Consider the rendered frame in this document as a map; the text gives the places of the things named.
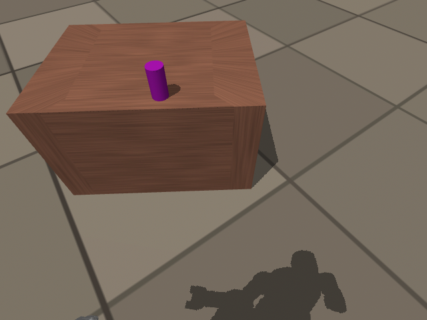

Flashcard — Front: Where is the can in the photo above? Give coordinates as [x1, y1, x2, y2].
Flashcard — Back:
[145, 61, 169, 101]

